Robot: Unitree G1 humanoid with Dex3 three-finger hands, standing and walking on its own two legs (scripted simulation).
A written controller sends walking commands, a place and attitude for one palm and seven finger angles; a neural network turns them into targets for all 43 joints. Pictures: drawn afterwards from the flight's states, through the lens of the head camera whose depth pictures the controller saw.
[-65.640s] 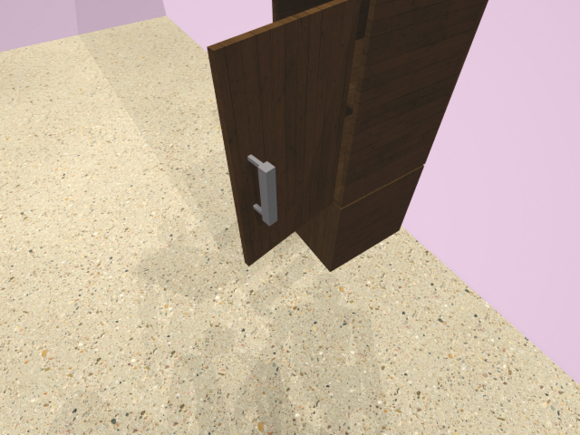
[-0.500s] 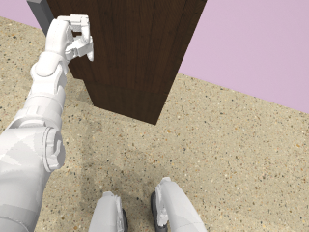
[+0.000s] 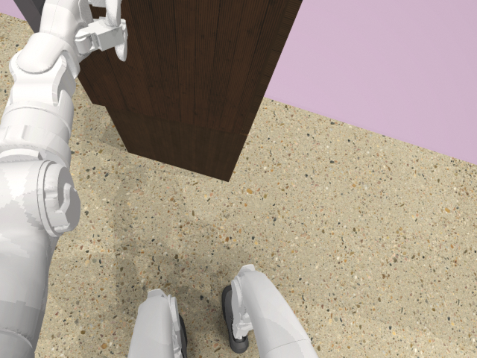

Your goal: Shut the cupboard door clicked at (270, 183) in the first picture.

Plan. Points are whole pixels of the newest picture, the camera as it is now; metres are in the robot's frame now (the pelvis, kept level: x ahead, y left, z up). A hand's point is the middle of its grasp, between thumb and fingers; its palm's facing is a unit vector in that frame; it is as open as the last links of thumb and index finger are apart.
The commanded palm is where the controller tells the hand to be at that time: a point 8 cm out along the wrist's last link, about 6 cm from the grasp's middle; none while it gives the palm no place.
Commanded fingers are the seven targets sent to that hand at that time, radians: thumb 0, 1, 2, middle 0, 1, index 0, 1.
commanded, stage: push the door shut along its arc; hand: left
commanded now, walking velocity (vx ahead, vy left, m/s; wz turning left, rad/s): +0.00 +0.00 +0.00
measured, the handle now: (49, 9) +0.63 +0.17 +0.07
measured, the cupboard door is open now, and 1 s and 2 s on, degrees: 6 0 0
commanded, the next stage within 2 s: pull the fist back off the door in 0.12 s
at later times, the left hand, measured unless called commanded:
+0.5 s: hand (147, 22) +0.60 +0.04 +0.08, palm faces +0.06 -1.00 -0.07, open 3.0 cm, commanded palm +0.58 +0.08 +0.08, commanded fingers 0.00 0.90 0.90 -1.30 -1.50 -1.30 -1.50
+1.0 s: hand (151, 64) +0.53 +0.04 +0.07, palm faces +0.01 -1.00 -0.01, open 3.1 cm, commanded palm +0.50 +0.09 +0.08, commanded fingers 0.00 0.90 0.90 -1.30 -1.50 -1.30 -1.50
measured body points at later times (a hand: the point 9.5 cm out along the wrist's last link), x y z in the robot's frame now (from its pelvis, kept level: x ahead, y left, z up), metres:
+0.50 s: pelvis -0.01 +0.00 -0.01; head +0.19 +0.01 +0.40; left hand +0.59 +0.10 +0.08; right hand -0.07 -0.23 -0.11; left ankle +0.01 +0.10 -0.61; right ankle +0.06 -0.10 -0.61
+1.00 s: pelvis +0.01 +0.00 +0.03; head +0.17 +0.00 +0.45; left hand +0.53 +0.10 +0.07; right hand +0.00 -0.27 -0.09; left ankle +0.01 +0.10 -0.61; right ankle +0.06 -0.10 -0.61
